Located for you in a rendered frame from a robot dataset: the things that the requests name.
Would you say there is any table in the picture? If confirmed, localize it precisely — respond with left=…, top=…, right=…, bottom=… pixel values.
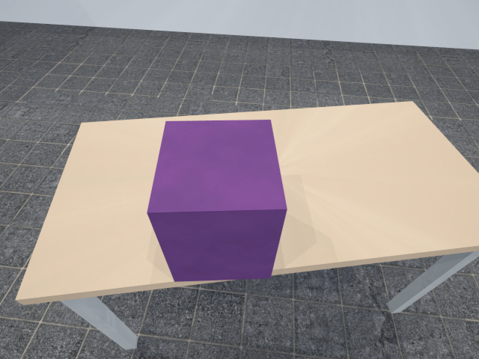
left=15, top=101, right=479, bottom=350

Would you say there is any carton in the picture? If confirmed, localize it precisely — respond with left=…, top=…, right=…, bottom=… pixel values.
left=147, top=120, right=287, bottom=282

